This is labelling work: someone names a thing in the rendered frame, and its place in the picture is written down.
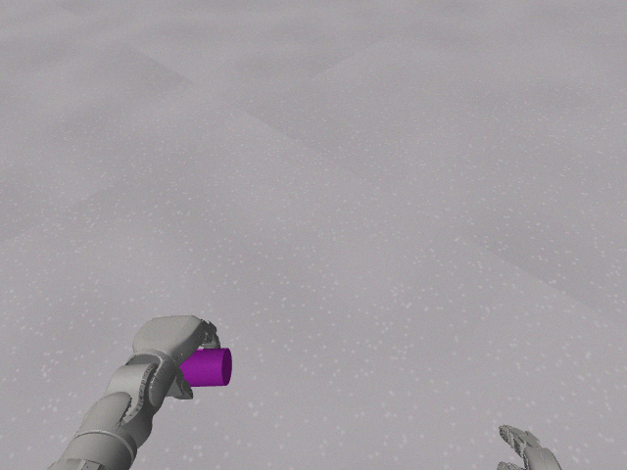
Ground left robot hand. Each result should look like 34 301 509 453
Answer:
133 315 220 400

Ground right robot hand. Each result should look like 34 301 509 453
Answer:
497 425 562 470

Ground left robot arm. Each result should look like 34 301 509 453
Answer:
47 349 176 470

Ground can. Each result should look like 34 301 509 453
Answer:
179 348 232 387

